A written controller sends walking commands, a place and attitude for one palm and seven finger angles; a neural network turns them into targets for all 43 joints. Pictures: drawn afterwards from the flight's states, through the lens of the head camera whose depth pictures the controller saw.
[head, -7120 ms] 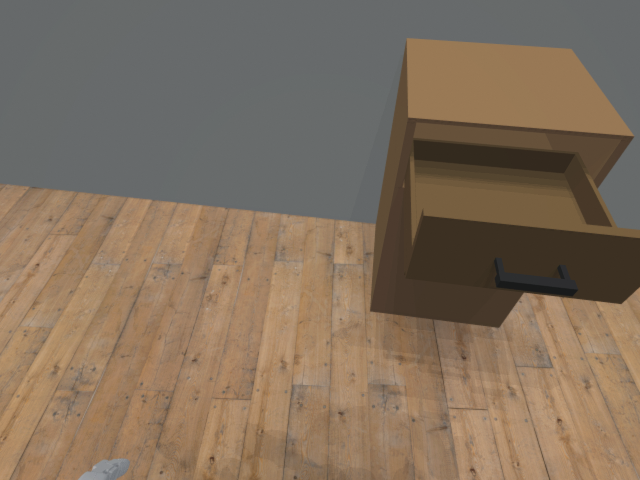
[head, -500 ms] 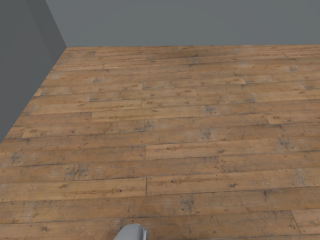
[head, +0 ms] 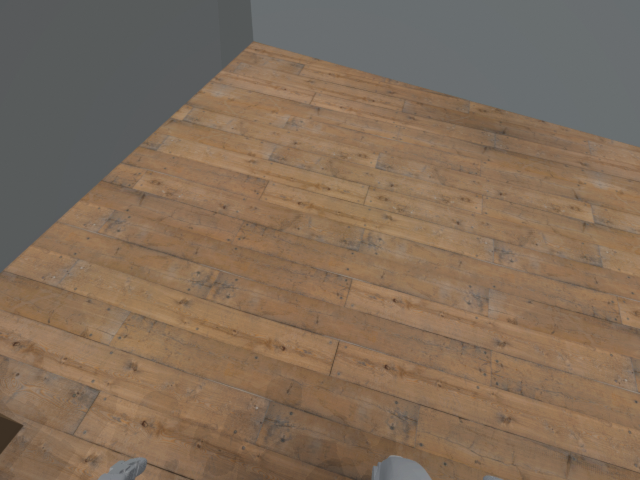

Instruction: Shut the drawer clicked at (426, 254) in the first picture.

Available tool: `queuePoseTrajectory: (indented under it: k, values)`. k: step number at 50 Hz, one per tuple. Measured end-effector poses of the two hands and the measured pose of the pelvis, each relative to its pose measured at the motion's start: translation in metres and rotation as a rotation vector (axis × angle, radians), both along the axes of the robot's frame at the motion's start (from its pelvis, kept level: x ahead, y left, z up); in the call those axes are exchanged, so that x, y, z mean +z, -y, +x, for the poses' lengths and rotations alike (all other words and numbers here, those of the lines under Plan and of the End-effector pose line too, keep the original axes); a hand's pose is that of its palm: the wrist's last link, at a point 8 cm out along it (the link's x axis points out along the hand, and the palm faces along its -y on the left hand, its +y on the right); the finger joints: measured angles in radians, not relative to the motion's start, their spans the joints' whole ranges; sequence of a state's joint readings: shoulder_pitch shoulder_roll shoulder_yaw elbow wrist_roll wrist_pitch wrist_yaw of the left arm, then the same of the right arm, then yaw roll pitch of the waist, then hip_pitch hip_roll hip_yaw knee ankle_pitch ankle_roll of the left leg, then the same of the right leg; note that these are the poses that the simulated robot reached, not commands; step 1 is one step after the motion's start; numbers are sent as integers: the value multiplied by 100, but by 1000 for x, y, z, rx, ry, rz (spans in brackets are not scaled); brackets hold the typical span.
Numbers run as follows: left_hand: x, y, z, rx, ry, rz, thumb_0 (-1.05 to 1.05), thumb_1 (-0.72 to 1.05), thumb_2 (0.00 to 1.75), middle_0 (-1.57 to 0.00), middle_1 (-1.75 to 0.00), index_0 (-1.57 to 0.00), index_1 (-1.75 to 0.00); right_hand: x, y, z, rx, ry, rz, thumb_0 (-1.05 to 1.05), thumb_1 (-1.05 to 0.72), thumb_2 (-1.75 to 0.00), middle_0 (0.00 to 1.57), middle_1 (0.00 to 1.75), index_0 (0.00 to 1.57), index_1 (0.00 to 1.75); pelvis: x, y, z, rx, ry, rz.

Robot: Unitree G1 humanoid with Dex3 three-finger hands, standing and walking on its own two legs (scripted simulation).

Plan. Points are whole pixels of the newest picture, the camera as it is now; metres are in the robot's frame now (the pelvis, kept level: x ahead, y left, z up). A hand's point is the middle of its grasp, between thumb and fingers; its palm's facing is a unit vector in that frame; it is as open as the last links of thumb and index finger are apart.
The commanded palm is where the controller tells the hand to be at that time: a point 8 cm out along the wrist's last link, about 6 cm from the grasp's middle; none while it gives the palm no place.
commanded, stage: turn to face it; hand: left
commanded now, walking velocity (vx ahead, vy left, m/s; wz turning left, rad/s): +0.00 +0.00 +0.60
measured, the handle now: out of the picture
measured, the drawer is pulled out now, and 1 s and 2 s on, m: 0.29 0.29 0.29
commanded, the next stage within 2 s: take the last steps up to it in 1.88 s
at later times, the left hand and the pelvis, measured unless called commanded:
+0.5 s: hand out of the picture +0.02 +0.16 -0.15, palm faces +0.31 -0.91 -0.28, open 7.4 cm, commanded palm none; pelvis +0.00 -0.05 +0.00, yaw +19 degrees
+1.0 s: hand out of the picture -0.06 +0.23 -0.16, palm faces +0.59 -0.77 -0.26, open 7.4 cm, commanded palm none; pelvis -0.02 +0.00 +0.00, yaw +35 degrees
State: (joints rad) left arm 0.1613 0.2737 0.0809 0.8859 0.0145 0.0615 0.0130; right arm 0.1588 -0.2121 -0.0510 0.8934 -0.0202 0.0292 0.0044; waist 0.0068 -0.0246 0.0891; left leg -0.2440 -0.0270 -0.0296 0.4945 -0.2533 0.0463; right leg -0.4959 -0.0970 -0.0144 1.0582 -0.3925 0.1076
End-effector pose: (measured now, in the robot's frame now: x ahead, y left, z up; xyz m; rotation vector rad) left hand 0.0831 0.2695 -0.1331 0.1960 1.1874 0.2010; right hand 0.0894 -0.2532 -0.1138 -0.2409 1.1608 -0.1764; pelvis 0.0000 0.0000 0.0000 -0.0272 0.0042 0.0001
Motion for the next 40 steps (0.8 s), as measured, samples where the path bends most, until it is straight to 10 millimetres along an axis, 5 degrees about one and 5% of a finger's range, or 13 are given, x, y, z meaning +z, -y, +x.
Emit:
queuePoseTrajectory:
  k: [11, 22, 28, 35, 40]
  values:
    - [20, 42, 29, 33, 169, 34, 1, 90, 90, -20, -30, -20, -30, -35, 30, -19, 28, -103, 58, 0, -90, -89, 20, 30, 21, 30, -11, 35, 1, 133, -15, 33]
    - [27, 66, -57, 203, 65, 38, 1, 90, 90, -20, -30, -20, -30, -31, 45, 15, 170, -140, 63, 1, -91, -90, 19, 30, 20, 30, 1, 50, -1, 287, 13, 66]
    - [12, 59, -121, 333, -31, 10, 1, 90, 90, -20, -30, -20, -30, -24, 18, 55, 301, -126, 29, 1, -91, -90, 19, 30, 20, 30, -1, 39, -6, 368, 3, 63]
    - [-23, 30, -200, 493, -141, -29, 1, 90, 90, -20, -30, -20, -30, -15, -49, 111, 482, 23, -13, 1, -91, -90, 19, 30, 20, 30, -20, 9, -17, 455, -9, 34]
    - [-19, 14, -214, 554, -151, -29, 1, 90, 90, -20, -30, -20, -30, 0, -81, 119, 547, 67, -19, 0, -91, -89, 20, 30, 20, 30, -11, 0, -20, 501, 1, 16]
